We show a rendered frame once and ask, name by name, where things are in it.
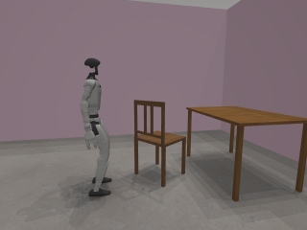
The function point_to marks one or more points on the right robot hand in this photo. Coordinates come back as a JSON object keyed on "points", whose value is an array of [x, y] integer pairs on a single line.
{"points": [[89, 135]]}

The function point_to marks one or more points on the right robot upper arm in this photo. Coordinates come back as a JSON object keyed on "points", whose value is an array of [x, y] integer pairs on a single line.
{"points": [[88, 88]]}

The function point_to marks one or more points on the robot left thigh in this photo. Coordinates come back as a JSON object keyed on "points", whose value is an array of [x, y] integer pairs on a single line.
{"points": [[107, 135]]}

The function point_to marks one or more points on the chair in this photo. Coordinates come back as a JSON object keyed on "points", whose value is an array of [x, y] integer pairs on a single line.
{"points": [[158, 138]]}

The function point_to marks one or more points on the table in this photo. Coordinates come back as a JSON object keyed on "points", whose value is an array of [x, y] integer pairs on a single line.
{"points": [[246, 117]]}

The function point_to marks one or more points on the robot right foot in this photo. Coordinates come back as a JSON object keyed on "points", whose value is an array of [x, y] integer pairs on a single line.
{"points": [[101, 192]]}

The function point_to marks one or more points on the right robot forearm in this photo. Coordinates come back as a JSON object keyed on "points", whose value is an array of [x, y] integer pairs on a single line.
{"points": [[85, 112]]}

